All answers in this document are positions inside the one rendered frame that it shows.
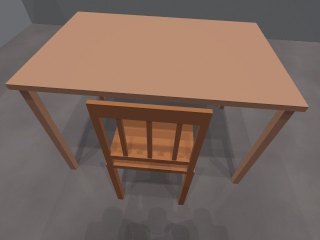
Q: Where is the chair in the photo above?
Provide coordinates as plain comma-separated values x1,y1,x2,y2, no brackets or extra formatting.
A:
85,99,213,205

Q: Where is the table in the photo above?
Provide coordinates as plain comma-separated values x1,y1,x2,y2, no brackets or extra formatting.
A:
5,11,309,184

